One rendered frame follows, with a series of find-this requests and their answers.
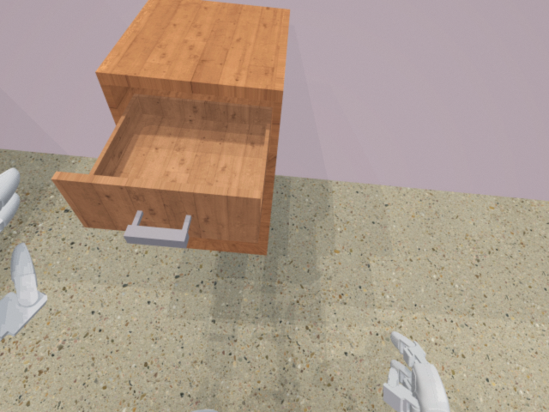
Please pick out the drawer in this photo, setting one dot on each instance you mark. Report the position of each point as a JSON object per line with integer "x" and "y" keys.
{"x": 172, "y": 157}

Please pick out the robot left hand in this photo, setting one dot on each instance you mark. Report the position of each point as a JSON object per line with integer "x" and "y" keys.
{"x": 16, "y": 310}

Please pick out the cabinet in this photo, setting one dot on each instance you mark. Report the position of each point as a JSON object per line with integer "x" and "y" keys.
{"x": 205, "y": 50}

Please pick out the robot right hand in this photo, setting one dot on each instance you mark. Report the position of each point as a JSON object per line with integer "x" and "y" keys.
{"x": 422, "y": 388}

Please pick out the handle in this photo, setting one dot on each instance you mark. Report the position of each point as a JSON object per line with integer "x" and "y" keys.
{"x": 135, "y": 234}

